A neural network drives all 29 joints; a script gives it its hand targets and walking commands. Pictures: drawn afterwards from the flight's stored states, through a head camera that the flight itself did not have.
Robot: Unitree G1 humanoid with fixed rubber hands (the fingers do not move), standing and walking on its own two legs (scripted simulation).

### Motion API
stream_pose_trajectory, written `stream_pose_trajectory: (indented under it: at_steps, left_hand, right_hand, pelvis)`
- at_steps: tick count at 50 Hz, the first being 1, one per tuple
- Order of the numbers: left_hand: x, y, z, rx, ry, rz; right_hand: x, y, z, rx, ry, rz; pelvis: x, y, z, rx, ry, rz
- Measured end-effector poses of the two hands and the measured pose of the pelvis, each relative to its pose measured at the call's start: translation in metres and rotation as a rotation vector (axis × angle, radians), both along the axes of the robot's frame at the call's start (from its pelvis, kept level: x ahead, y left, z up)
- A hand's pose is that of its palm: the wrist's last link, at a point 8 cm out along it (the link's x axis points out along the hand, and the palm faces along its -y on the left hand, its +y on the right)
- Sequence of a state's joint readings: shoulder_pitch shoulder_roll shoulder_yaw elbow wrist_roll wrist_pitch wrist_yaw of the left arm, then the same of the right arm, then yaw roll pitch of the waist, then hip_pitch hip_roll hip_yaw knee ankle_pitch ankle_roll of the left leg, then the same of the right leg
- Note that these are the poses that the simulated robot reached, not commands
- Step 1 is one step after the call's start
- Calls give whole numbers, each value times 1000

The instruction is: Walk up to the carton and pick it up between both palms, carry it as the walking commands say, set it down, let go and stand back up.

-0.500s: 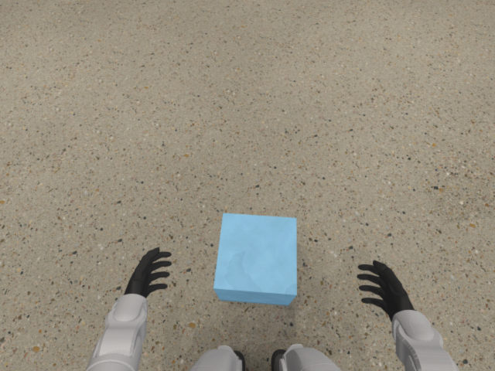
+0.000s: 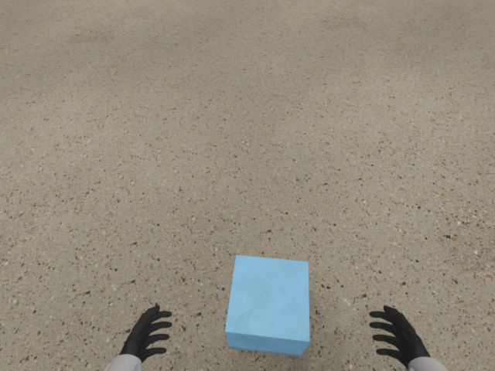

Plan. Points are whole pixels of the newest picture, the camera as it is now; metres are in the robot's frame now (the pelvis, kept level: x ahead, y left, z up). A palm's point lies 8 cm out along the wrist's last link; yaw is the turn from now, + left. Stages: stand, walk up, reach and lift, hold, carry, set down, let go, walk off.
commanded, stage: let go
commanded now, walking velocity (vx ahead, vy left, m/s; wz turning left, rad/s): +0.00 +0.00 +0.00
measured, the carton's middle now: (268, 305) +0.41 -0.02 -0.65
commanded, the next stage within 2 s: stand in 0.08 s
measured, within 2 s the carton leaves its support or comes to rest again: neither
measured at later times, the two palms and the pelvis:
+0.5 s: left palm out of the picture +0.07 +0.29 -0.09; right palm out of the picture +0.09 -0.30 -0.09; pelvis +0.00 -0.01 +0.00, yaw +0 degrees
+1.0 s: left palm out of the picture +0.00 +0.26 -0.12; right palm out of the picture +0.02 -0.30 -0.11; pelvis -0.03 -0.02 +0.01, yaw +0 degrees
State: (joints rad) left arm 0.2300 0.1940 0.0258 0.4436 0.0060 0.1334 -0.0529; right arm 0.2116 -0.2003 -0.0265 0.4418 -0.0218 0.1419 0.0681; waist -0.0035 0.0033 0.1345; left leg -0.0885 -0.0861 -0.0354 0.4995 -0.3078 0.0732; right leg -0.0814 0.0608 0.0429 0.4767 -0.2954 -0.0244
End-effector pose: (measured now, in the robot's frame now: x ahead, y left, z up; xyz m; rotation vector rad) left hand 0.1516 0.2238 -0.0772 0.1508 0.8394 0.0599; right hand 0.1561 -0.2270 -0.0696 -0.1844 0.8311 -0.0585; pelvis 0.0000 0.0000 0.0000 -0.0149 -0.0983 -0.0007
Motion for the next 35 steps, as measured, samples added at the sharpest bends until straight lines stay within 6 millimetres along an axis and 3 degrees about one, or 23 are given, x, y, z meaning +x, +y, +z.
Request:
stream_pose_trajectory:
  at_steps: [5,9,16,21,26,35]
  left_hand:
    - [4,-3,0,10,-19,-5]
    - [-2,10,-7,52,-7,15]
    - [-33,48,-9,141,18,111]
    - [-62,64,-11,179,64,156]
    - [-92,64,-18,186,128,173]
    - [-130,46,-33,150,224,167]
  right_hand:
    - [-3,0,-2,-14,21,-15]
    - [-12,-15,-8,-50,17,-56]
    - [-35,-54,-13,-135,23,-122]
    - [-53,-70,-17,-163,58,-132]
    - [-69,-73,-23,-161,105,-118]
    - [-93,-68,-32,-138,175,-96]
  pelvis:
    - [0,1,-1,1,-5,-10]
    - [7,-1,0,8,48,-2]
    - [13,-3,1,15,66,8]
    - [9,-6,2,16,64,7]
    - [2,-10,4,16,62,6]
    - [-12,-16,6,15,52,3]
